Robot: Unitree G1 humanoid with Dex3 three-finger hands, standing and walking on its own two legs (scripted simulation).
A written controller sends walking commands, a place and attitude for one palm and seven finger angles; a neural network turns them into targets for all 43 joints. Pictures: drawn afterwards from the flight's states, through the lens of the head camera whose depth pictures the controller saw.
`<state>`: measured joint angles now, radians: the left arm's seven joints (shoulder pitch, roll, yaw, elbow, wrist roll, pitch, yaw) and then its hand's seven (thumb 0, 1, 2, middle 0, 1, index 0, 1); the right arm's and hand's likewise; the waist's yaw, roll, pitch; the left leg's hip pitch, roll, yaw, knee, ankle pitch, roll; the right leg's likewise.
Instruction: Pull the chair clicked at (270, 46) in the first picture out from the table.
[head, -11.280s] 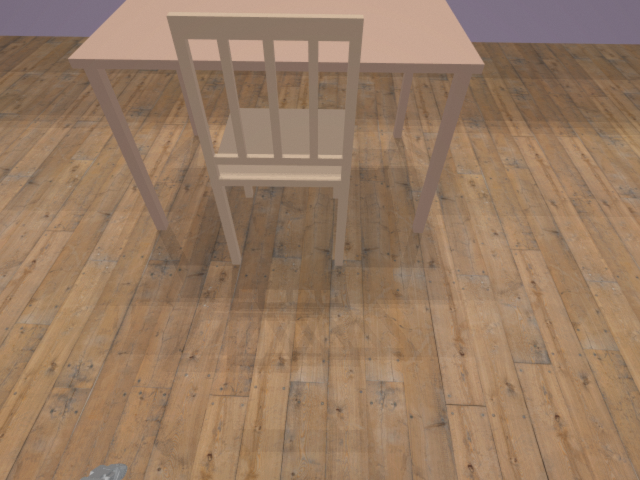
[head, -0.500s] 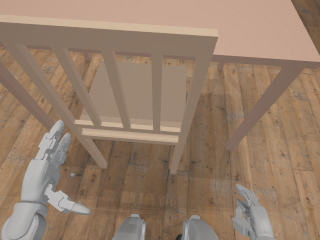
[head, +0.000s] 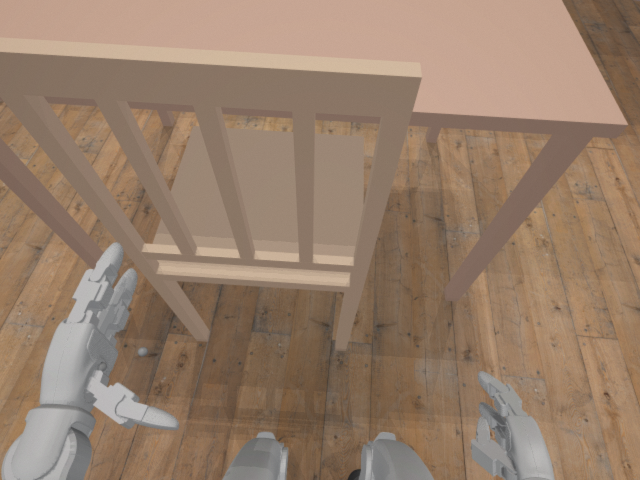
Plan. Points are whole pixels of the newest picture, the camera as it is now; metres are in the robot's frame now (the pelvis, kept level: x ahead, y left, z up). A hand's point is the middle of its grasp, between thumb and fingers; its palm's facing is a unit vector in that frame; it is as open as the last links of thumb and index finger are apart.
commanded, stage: raise the hand toward the chair's back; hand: left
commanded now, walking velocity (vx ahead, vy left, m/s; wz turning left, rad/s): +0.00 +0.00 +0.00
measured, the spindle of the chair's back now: (231, 196) +0.49 +0.16 +0.01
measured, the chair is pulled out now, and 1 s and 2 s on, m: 0.00 0.00 0.00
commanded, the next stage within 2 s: aim the fingers beside a spindle in 0.02 s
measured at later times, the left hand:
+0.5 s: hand (170, 338) +0.27 +0.19 +0.03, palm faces +0.01 -1.00 -0.07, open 16.9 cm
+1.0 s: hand (197, 319) +0.30 +0.17 +0.01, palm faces +0.00 -1.00 -0.06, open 17.0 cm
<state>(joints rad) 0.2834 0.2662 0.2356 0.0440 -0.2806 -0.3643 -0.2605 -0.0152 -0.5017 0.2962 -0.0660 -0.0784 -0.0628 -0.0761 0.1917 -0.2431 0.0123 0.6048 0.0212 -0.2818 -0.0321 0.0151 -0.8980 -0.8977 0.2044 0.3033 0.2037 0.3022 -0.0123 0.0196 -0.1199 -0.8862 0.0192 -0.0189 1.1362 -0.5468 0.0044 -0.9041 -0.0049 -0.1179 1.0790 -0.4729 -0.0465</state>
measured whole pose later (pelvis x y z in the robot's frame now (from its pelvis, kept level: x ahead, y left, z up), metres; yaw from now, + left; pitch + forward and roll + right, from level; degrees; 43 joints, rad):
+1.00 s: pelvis -0.01 +0.00 -0.02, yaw +0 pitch +20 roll -1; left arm 0.04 0.21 0.16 0.22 -0.21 -0.41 -0.18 -0.02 -0.50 0.30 -0.07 -0.08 -0.06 -0.08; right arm 0.17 -0.25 0.01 0.63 0.00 -0.26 -0.02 0.01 -0.90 -0.90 0.20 0.30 0.20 0.30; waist -0.02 0.02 -0.13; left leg -1.00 0.02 -0.01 1.22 -0.56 0.00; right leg -1.04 -0.01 -0.11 1.18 -0.50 -0.06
